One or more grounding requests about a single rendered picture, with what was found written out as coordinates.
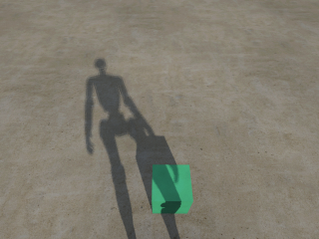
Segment carton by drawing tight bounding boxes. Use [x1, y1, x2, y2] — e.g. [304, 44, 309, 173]
[152, 164, 193, 214]

